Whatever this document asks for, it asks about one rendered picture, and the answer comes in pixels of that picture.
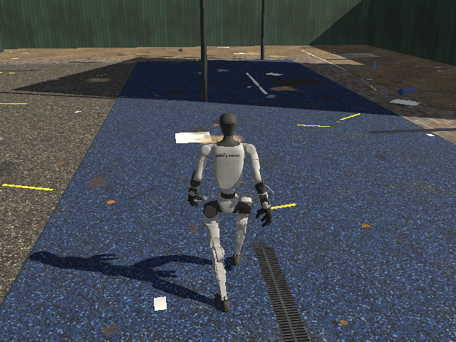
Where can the humanoid robot torso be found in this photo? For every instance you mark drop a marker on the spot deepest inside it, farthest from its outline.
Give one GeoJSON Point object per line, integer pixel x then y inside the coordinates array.
{"type": "Point", "coordinates": [227, 165]}

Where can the left robot hand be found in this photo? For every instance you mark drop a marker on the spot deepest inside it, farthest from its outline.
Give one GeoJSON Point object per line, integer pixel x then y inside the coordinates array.
{"type": "Point", "coordinates": [197, 197]}

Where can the robot right foot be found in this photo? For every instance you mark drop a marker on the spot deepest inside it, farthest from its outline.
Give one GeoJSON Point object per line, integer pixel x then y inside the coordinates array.
{"type": "Point", "coordinates": [236, 260]}

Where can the left robot forearm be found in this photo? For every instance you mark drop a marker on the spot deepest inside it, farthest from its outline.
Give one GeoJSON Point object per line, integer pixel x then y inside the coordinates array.
{"type": "Point", "coordinates": [193, 186]}

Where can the right robot upper arm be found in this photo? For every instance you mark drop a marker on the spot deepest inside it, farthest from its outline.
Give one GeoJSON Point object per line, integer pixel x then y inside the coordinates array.
{"type": "Point", "coordinates": [253, 159]}

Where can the right robot hand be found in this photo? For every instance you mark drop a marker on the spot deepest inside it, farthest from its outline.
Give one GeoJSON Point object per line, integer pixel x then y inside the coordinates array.
{"type": "Point", "coordinates": [267, 216]}

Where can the right robot forearm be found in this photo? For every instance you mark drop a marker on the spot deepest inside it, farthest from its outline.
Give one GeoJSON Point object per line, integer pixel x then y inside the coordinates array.
{"type": "Point", "coordinates": [262, 194]}

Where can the left robot upper arm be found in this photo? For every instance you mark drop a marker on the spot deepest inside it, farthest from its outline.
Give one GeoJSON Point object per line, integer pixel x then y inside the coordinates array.
{"type": "Point", "coordinates": [205, 150]}

